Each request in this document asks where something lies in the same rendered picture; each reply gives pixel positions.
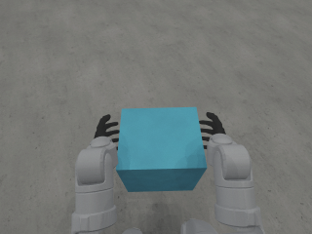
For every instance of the left robot forearm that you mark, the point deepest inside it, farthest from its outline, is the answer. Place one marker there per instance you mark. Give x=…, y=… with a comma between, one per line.
x=94, y=182

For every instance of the left robot hand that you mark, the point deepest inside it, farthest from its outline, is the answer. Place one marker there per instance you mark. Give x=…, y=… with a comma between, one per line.
x=102, y=127

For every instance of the carton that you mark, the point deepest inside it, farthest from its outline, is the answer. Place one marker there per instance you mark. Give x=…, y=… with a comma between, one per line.
x=160, y=149

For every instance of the right robot forearm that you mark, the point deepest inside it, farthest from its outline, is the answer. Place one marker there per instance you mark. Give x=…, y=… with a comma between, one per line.
x=234, y=185

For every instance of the right robot thigh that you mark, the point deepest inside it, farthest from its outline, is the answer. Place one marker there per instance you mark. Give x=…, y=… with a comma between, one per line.
x=196, y=226

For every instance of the right robot hand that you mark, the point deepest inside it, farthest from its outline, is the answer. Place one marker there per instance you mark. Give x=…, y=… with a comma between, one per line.
x=215, y=124

